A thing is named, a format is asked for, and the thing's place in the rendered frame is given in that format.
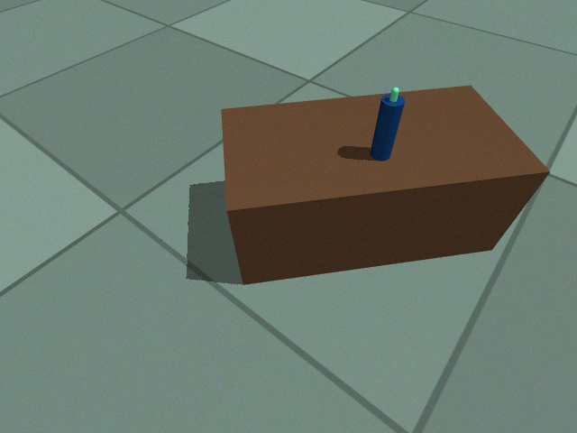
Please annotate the bottle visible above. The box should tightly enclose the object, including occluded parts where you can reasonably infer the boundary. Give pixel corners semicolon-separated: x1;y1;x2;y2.
370;88;405;161

